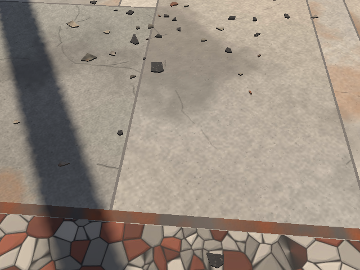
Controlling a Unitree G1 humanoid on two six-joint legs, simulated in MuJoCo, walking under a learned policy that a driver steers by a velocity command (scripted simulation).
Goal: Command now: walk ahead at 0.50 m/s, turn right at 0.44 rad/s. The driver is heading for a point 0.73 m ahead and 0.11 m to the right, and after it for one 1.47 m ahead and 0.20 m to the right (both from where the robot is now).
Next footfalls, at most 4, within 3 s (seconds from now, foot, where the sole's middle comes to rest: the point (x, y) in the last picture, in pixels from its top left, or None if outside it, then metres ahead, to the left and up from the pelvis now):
0.52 left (168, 264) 0.48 0.05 -0.76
1.00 right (247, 229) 0.60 -0.25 -0.76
1.52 left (206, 159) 0.93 -0.12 -0.76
2.02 right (229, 112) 1.20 -0.26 -0.76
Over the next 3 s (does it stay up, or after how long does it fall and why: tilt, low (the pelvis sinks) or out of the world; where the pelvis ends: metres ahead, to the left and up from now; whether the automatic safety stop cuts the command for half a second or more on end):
stays up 1.08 -0.23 0.03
